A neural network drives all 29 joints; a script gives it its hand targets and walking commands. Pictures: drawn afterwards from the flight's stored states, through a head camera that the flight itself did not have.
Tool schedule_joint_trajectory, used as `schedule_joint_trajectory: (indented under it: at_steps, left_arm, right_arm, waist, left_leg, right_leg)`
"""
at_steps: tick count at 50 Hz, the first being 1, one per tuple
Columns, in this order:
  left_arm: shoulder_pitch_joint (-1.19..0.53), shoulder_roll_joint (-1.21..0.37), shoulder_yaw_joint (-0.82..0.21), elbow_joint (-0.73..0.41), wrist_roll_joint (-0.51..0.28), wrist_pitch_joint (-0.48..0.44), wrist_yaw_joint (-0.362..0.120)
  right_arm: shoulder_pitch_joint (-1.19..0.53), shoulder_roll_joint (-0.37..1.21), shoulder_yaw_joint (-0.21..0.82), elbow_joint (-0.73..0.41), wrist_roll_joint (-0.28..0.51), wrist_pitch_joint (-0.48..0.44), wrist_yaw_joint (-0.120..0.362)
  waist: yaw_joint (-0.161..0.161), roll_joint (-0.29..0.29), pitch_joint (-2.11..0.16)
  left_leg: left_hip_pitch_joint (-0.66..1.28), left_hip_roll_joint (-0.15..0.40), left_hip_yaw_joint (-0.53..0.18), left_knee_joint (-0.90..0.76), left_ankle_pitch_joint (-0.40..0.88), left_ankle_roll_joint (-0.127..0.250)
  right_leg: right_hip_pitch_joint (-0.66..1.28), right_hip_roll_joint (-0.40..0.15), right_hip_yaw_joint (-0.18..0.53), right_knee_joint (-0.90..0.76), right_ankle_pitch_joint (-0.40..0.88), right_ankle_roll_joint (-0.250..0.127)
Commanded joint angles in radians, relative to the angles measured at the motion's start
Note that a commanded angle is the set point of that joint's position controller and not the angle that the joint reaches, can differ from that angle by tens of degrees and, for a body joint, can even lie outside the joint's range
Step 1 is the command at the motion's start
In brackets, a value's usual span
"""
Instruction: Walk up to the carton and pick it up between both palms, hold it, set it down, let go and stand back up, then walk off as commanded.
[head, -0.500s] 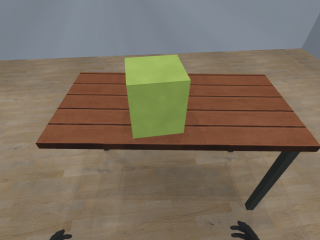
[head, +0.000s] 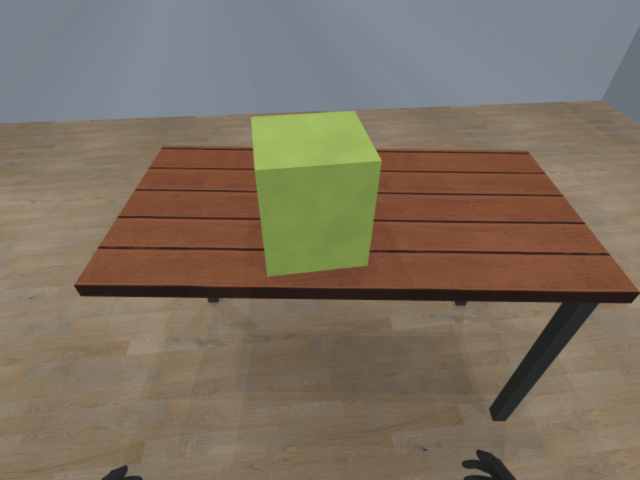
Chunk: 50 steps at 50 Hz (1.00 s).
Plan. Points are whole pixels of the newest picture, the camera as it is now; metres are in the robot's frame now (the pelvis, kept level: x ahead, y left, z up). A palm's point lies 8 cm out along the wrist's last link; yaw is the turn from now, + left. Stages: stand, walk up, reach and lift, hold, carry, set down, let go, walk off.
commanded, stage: walk off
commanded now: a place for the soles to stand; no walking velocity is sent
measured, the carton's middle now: (311, 193) +0.66 +0.03 +0.02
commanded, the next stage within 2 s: none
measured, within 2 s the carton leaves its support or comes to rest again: neither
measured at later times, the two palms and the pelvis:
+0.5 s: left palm out of the picture -0.02 +0.26 -0.08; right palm out of the picture +0.01 -0.31 -0.16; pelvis -0.10 -0.04 -0.02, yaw +0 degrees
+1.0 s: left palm out of the picture -0.20 +0.32 -0.17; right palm out of the picture -0.19 -0.28 -0.12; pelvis -0.28 +0.02 -0.05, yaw +4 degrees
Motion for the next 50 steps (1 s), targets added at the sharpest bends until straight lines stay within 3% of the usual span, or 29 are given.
schedule_joint_trajectory:
  at_steps: [1,4,5,6,8,10,12,13,14,15,16,17,18,19,21,23,29,30,35,38,39,41,42,43,44,45,46,48,50]
  left_arm:
    - [0.014,0.255,0.068,0.021,0.027,-0.025,0.023]
    - [0.055,0.216,0.059,-0.002,0.030,-0.007,0.028]
    - [0.062,0.206,0.060,-0.010,0.035,0.001,0.026]
    - [0.074,0.212,0.061,-0.005,0.037,0.005,0.026]
    - [0.090,0.220,0.066,-0.009,0.038,0.016,0.021]
    - [0.126,0.230,0.076,-0.002,0.042,0.019,0.017]
    - [0.154,0.235,0.081,0.017,0.046,0.017,0.017]
    - [0.147,0.254,0.087,0.024,0.051,0.013,0.019]
    - [0.122,0.310,0.097,0.011,0.060,0.003,0.023]
    - [0.078,0.350,0.105,-0.014,0.070,-0.006,0.032]
    - [0.035,0.352,0.106,-0.030,0.071,-0.008,0.033]
    - [-0.003,0.359,0.111,-0.042,0.074,-0.005,0.035]
    - [-0.026,0.355,0.110,-0.058,0.078,0.002,0.037]
    - [-0.052,0.342,0.106,-0.064,0.077,0.001,0.040]
    - [-0.097,0.317,0.111,-0.071,0.074,0.002,0.039]
    - [-0.080,0.307,0.115,-0.069,0.068,-0.004,0.037]
    - [-0.019,0.286,0.115,-0.077,0.064,0.005,0.044]
    - [-0.004,0.286,0.114,-0.071,0.063,0.006,0.046]
    - [-0.015,0.298,0.113,-0.073,0.070,0.027,0.049]
    - [-0.058,0.305,0.110,-0.080,0.071,0.038,0.048]
    - [-0.093,0.324,0.113,-0.079,0.074,0.039,0.050]
    - [-0.151,0.331,0.107,-0.077,0.070,0.049,0.049]
    - [-0.162,0.329,0.100,-0.065,0.066,0.061,0.050]
    - [-0.146,0.261,0.084,-0.056,0.050,0.064,0.049]
    - [-0.152,0.239,0.079,-0.048,0.043,0.062,0.055]
    - [-0.148,0.272,0.084,-0.055,0.053,0.070,0.069]
    - [-0.094,0.309,0.088,-0.046,0.054,0.066,0.069]
    - [-0.016,0.327,0.097,0.013,0.044,0.074,0.065]
    - [0.065,0.322,0.099,0.050,0.031,0.081,0.066]
  right_arm:
    - [0.029,-0.362,-0.124,-0.051,0.013,-0.013,-0.026]
    - [0.016,-0.387,-0.136,-0.079,0.021,-0.003,-0.028]
    - [-0.005,-0.392,-0.138,-0.089,0.022,0.000,-0.027]
    - [-0.019,-0.389,-0.136,-0.096,0.017,0.003,-0.026]
    - [-0.047,-0.398,-0.142,-0.113,0.012,0.014,-0.027]
    - [-0.090,-0.397,-0.146,-0.135,0.010,0.023,-0.027]
    - [-0.121,-0.390,-0.154,-0.141,0.013,0.039,-0.026]
    - [-0.122,-0.365,-0.154,-0.136,0.011,0.045,-0.025]
    - [-0.084,-0.326,-0.150,-0.136,0.014,0.054,-0.024]
    - [-0.078,-0.308,-0.144,-0.136,0.015,0.062,-0.033]
    - [-0.023,-0.323,-0.152,-0.122,0.010,0.064,-0.037]
    - [0.031,-0.360,-0.159,-0.088,0.008,0.069,-0.039]
    - [0.057,-0.372,-0.161,-0.082,0.015,0.080,-0.035]
    - [0.075,-0.378,-0.157,-0.077,0.020,0.085,-0.030]
    - [0.096,-0.388,-0.161,-0.059,0.018,0.091,-0.030]
    - [0.102,-0.392,-0.156,-0.061,0.014,0.090,-0.032]
    - [0.116,-0.387,-0.160,-0.073,0.015,0.093,-0.035]
    - [0.121,-0.382,-0.159,-0.073,0.009,0.090,-0.036]
    - [0.167,-0.378,-0.159,-0.064,0.022,0.086,-0.031]
    - [0.197,-0.385,-0.167,-0.048,0.029,0.081,-0.026]
    - [0.251,-0.400,-0.174,-0.034,0.031,0.082,-0.022]
    - [0.331,-0.398,-0.186,-0.002,0.031,0.079,-0.012]
    - [0.359,-0.395,-0.185,0.013,0.027,0.078,-0.011]
    - [0.291,-0.404,-0.182,-0.010,0.009,0.071,-0.014]
    - [0.163,-0.439,-0.176,-0.052,-0.003,0.069,-0.023]
    - [0.090,-0.473,-0.170,-0.083,-0.005,0.070,-0.028]
    - [-0.012,-0.493,-0.174,-0.119,-0.008,0.071,-0.031]
    - [-0.131,-0.440,-0.163,-0.135,-0.013,0.065,-0.041]
    - [-0.177,-0.408,-0.154,-0.136,-0.019,0.066,-0.035]
  waist:
    - [-0.013,0.081,0.014]
    - [-0.002,0.114,-0.003]
    - [0.002,0.174,0.022]
    - [0.003,0.212,0.018]
    - [0.013,0.223,0.024]
    - [0.030,0.265,0.020]
    - [0.051,0.224,0.036]
    - [0.053,0.138,0.050]
    - [0.047,-0.016,0.059]
    - [0.043,-0.117,0.087]
    - [0.017,-0.060,0.073]
    - [0.001,-0.062,0.091]
    - [-0.009,-0.107,0.139]
    - [-0.020,-0.151,0.164]
    - [-0.017,-0.178,0.178]
    - [-0.005,-0.173,0.153]
    - [0.032,-0.181,-0.014]
    - [0.031,-0.170,-0.031]
    - [0.022,-0.212,-0.084]
    - [-0.001,-0.225,-0.036]
    - [-0.027,-0.250,-0.022]
    - [-0.089,-0.187,0.002]
    - [-0.114,-0.142,0.024]
    - [-0.114,0.086,0.120]
    - [-0.093,0.187,0.214]
    - [-0.075,0.111,0.268]
    - [-0.049,0.185,0.274]
    - [0.003,0.176,0.291]
    - [0.042,0.223,0.274]
  left_leg:
    - [0.068,0.153,-0.151,-0.008,0.405,0.094]
    - [0.053,0.249,-0.214,-0.046,0.570,0.186]
    - [0.025,0.293,-0.259,-0.078,0.548,0.211]
    - [-0.007,0.315,-0.283,-0.110,0.474,0.232]
    - [-0.101,0.316,-0.278,-0.137,0.302,0.222]
    - [-0.139,0.280,-0.235,-0.116,0.159,0.192]
    - [-0.177,0.204,-0.184,-0.016,-0.030,0.138]
    - [-0.153,0.125,-0.140,0.096,-0.096,0.099]
    - [-0.175,-0.022,-0.046,0.276,-0.189,0.043]
    - [-0.213,-0.119,-0.069,0.470,-0.403,0.019]
    - [-0.189,-0.106,-0.139,0.568,-0.412,0.026]
    - [-0.164,-0.090,-0.162,0.614,-0.397,0.035]
    - [-0.164,-0.082,-0.172,0.645,-0.378,0.047]
    - [-0.181,-0.075,-0.177,0.657,-0.347,0.046]
    - [-0.202,-0.088,-0.198,0.709,-0.303,0.024]
    - [-0.245,-0.086,-0.191,0.740,-0.278,0.009]
    - [-0.258,-0.066,-0.175,0.755,-0.340,-0.018]
    - [-0.264,-0.060,-0.174,0.737,-0.343,-0.014]
    - [-0.182,-0.013,-0.124,0.543,-0.391,0.001]
    - [-0.089,0.025,-0.106,0.470,-0.402,0.033]
    - [-0.044,0.051,-0.123,0.410,-0.413,0.048]
    - [0.088,0.063,-0.115,0.227,-0.361,0.070]
    - [0.158,0.082,-0.139,0.077,-0.361,0.076]
    - [0.039,0.177,-0.359,-0.120,-0.509,0.078]
    - [-0.148,0.277,-0.568,-0.237,-0.551,0.060]
    - [-0.293,0.311,-0.677,-0.292,-0.612,0.034]
    - [-0.370,0.331,-0.684,-0.355,-0.735,0.005]
    - [-0.344,0.221,-0.486,-0.332,-0.658,-0.120]
    - [-0.315,0.181,-0.381,-0.326,-0.603,-0.156]
  right_leg:
    - [-0.126,-0.099,0.078,0.105,0.267,-0.039]
    - [-0.117,-0.007,0.015,0.252,0.073,-0.018]
    - [-0.135,0.022,-0.002,0.299,-0.173,-0.014]
    - [-0.129,0.021,0.015,0.342,-0.289,-0.021]
    - [-0.088,0.006,0.034,0.364,-0.301,-0.026]
    - [-0.044,-0.022,0.027,0.313,-0.223,-0.029]
    - [-0.009,-0.057,0.038,0.145,-0.086,-0.033]
    - [-0.061,-0.098,0.113,0.019,-0.056,-0.051]
    - [-0.086,-0.238,0.311,-0.134,0.081,-0.089]
    - [-0.138,-0.364,0.446,-0.151,0.259,-0.138]
    - [-0.182,-0.391,0.456,-0.139,0.259,-0.163]
    - [-0.275,-0.395,0.471,-0.171,0.088,-0.164]
    - [-0.331,-0.371,0.430,-0.200,-0.073,-0.153]
    - [-0.316,-0.332,0.382,-0.187,-0.105,-0.151]
    - [-0.295,-0.280,0.333,-0.171,-0.148,-0.140]
    - [-0.210,-0.255,0.316,-0.144,-0.138,-0.130]
    - [0.019,-0.300,0.362,-0.070,-0.044,-0.205]
    - [0.044,-0.303,0.375,-0.068,-0.043,-0.199]
    - [0.038,-0.322,0.339,-0.049,-0.043,-0.218]
    - [-0.114,-0.335,0.319,-0.085,-0.119,-0.205]
    - [-0.173,-0.341,0.317,-0.089,-0.152,-0.184]
    - [-0.334,-0.323,0.278,-0.065,-0.228,-0.125]
    - [-0.424,-0.275,0.225,0.038,-0.266,-0.084]
    - [-0.534,-0.092,0.145,0.317,-0.284,-0.034]
    - [-0.606,0.080,0.105,0.598,-0.288,0.020]
    - [-0.598,0.135,0.244,0.721,-0.302,0.033]
    - [-0.530,0.146,0.253,0.796,-0.272,0.036]
    - [-0.508,0.139,0.292,0.837,-0.163,0.032]
    - [-0.482,0.155,0.261,0.887,-0.126,0.037]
